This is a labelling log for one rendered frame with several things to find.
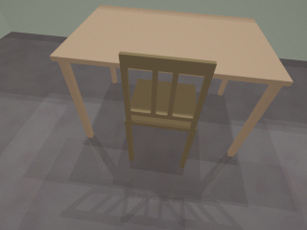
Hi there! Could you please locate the table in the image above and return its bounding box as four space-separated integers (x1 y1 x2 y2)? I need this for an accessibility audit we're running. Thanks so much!
49 5 293 157

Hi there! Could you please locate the chair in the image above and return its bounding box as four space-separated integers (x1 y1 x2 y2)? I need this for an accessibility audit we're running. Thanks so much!
118 51 217 168

